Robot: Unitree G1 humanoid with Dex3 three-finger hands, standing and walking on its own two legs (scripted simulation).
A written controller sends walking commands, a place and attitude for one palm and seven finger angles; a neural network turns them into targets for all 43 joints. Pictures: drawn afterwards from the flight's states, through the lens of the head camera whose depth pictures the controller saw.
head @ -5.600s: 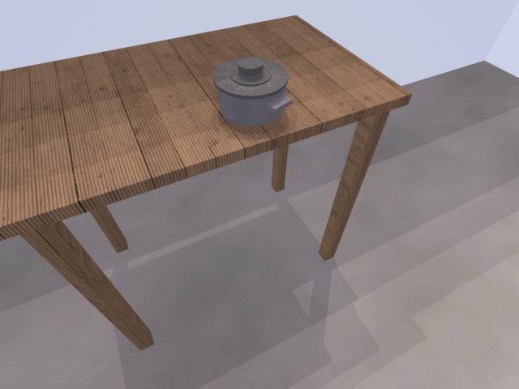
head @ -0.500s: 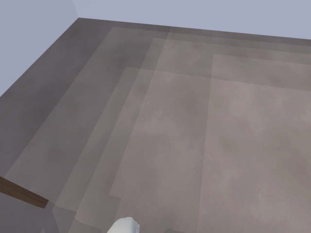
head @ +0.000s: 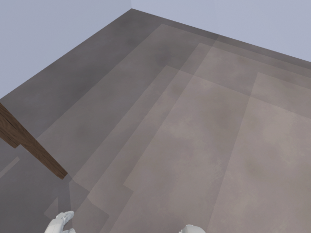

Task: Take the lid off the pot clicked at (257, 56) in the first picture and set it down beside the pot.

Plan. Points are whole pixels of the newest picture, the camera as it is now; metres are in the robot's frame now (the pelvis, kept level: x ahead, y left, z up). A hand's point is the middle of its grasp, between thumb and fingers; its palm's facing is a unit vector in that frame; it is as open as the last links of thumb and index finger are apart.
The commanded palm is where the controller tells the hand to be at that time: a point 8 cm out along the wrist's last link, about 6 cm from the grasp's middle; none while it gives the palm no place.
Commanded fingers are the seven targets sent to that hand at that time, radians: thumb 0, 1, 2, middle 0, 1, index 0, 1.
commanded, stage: turn to face it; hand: left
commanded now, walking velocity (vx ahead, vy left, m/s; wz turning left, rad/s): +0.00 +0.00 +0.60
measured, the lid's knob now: out of the picture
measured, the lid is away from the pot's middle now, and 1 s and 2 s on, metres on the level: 0.00 0.00 0.00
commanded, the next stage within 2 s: take the last steps up to it in 1.68 s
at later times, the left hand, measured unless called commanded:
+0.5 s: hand out of the picture -0.02 +0.17 -0.16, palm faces +0.32 -0.91 -0.27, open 7.4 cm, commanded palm none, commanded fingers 0.00 0.90 0.90 -0.20 -0.30 -0.20 -0.30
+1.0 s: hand out of the picture -0.02 +0.25 -0.15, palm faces +0.57 -0.77 -0.29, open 7.4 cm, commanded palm none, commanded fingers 0.00 0.90 0.90 -0.20 -0.30 -0.20 -0.30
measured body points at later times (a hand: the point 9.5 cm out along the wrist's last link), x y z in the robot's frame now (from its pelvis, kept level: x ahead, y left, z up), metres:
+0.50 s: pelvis +0.00 -0.03 +0.00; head +0.05 -0.02 +0.45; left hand -0.04 +0.22 -0.14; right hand +0.18 -0.26 -0.14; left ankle -0.04 +0.10 -0.69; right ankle +0.01 -0.14 -0.74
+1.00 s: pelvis +0.00 -0.01 +0.00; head +0.03 +0.02 +0.45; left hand -0.05 +0.29 -0.13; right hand +0.20 -0.18 -0.14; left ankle -0.03 +0.09 -0.74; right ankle +0.10 -0.14 -0.69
